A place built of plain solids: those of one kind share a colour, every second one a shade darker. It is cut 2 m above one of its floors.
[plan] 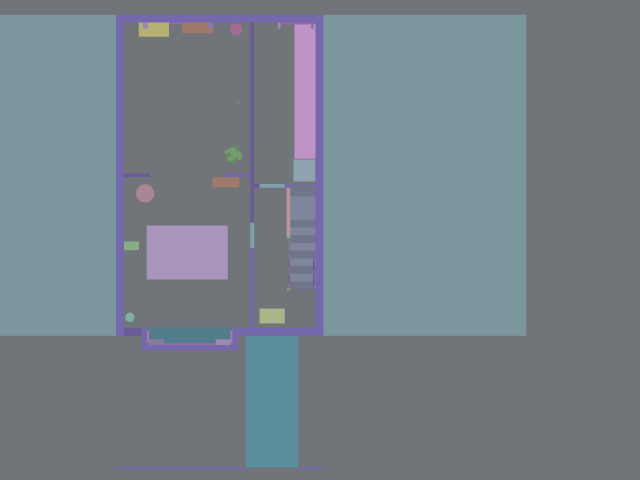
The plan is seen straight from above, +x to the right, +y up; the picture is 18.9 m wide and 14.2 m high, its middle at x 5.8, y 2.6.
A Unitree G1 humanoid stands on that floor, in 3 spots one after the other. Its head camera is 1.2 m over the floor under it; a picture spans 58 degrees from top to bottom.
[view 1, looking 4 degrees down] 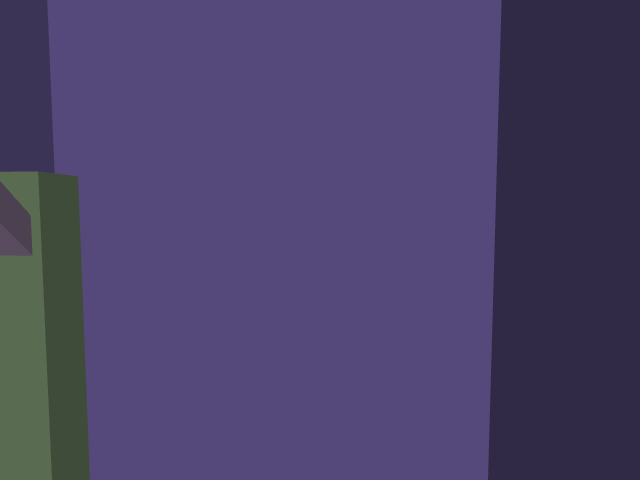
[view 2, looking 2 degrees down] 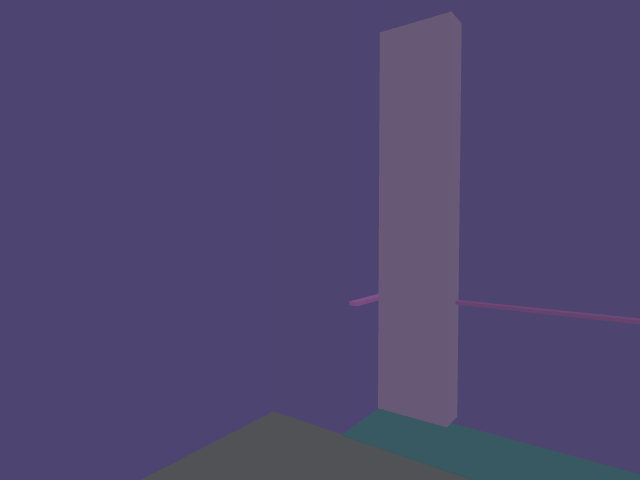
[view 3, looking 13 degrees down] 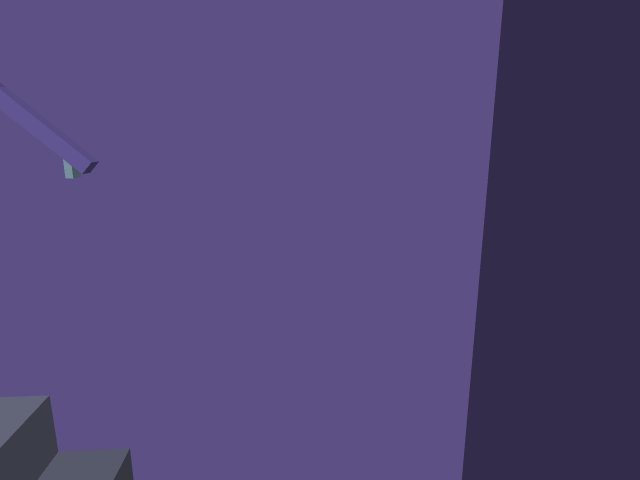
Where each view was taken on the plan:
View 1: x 4.38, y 1.75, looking -85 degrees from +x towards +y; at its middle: wall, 1.76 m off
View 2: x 1.87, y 2.06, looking -54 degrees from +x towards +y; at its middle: wall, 2.55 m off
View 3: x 4.38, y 0.60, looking -4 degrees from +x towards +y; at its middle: wall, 1.32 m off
